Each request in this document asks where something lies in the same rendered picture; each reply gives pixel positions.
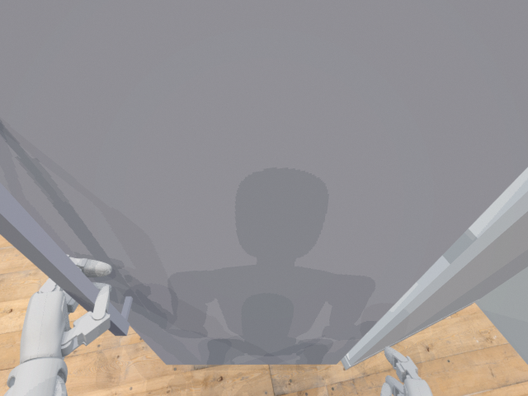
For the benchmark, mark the left robot forearm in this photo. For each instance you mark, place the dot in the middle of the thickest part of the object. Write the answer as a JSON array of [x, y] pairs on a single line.
[[45, 376]]

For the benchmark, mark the robot left hand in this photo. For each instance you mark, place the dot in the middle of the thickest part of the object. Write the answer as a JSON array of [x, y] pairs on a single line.
[[47, 313]]

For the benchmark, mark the fridge door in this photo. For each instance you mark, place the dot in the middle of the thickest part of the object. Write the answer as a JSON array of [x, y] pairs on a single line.
[[266, 178]]

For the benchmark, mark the handle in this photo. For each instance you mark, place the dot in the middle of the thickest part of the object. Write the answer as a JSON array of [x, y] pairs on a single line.
[[23, 232]]

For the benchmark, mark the robot right hand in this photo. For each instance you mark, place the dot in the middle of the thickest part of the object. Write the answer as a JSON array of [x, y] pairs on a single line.
[[407, 373]]

